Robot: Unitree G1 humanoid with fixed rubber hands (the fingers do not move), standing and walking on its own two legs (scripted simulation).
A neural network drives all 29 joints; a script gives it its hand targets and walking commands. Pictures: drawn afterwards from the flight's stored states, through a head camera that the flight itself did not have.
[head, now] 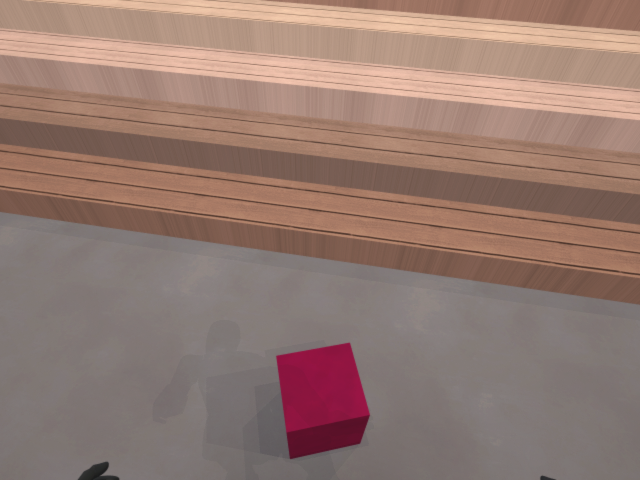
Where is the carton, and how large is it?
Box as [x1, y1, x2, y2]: [276, 343, 369, 458]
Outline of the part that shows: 349,343 276,356 290,458 360,442 369,413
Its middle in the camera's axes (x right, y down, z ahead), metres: +0.00 +0.47 +1.10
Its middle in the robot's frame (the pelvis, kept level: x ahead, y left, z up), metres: +0.46 +0.00 -0.66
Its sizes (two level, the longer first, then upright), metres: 0.210 0.200 0.250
